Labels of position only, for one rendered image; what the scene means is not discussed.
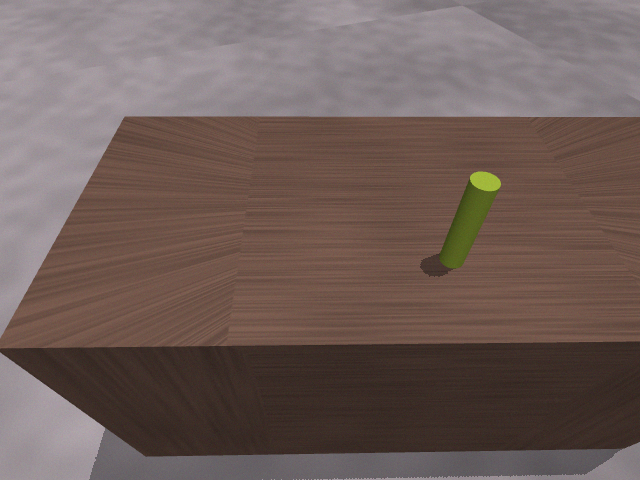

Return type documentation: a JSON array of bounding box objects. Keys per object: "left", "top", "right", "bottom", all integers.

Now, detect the can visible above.
[{"left": 439, "top": 171, "right": 501, "bottom": 269}]

